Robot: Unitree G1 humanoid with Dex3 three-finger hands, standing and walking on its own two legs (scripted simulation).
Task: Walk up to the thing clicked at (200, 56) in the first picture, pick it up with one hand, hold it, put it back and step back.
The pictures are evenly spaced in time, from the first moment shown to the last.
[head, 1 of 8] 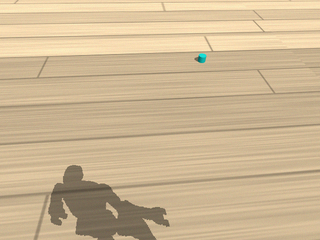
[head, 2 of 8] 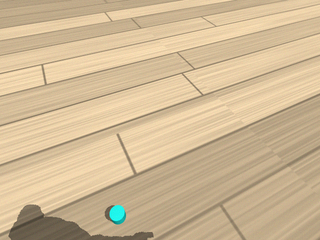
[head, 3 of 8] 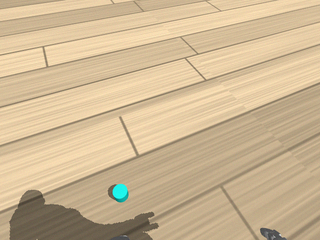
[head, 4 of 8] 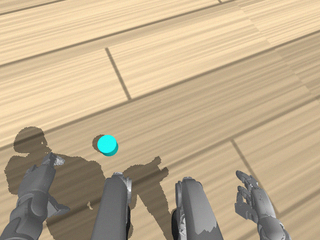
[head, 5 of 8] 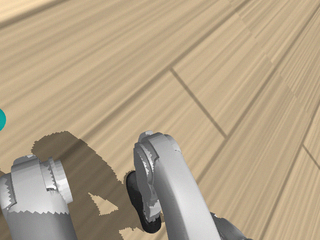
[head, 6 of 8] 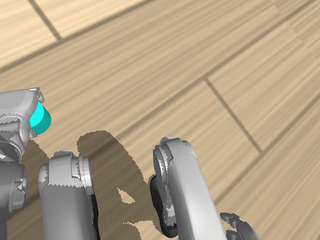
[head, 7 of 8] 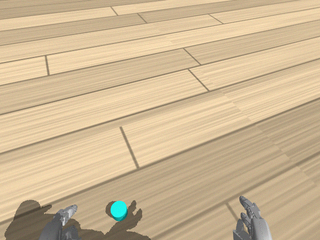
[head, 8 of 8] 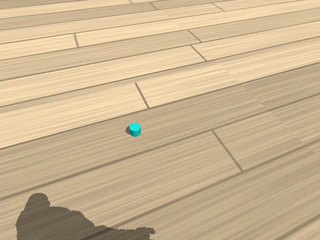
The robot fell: no
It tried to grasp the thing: yes
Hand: left
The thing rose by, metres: 0.66
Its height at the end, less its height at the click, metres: +0.00
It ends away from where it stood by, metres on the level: 0.01
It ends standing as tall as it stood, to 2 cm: yes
